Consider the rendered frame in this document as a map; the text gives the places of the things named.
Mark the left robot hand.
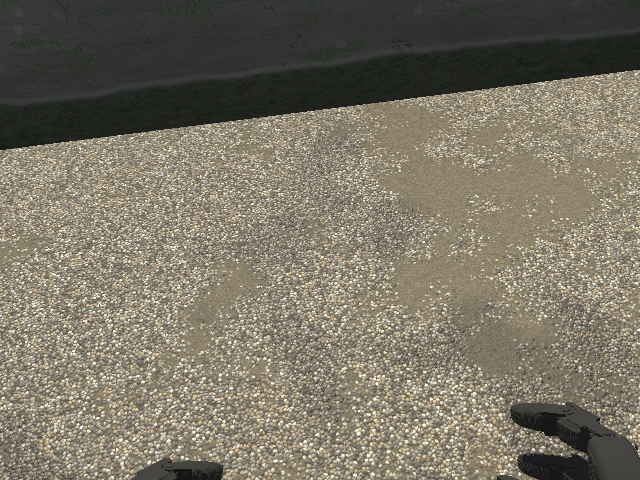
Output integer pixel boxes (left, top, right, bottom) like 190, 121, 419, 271
131, 458, 223, 480

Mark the right robot hand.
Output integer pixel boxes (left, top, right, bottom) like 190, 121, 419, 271
497, 402, 640, 480

